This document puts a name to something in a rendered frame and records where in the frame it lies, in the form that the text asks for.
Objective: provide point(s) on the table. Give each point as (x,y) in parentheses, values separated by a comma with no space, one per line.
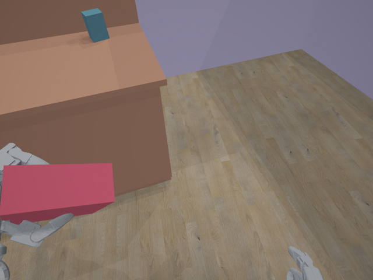
(68,100)

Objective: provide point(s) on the sponge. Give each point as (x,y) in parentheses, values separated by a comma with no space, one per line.
(42,192)

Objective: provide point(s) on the robot right hand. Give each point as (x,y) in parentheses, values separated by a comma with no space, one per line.
(304,262)

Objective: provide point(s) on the robot left hand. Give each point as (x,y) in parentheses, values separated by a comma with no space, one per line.
(28,233)

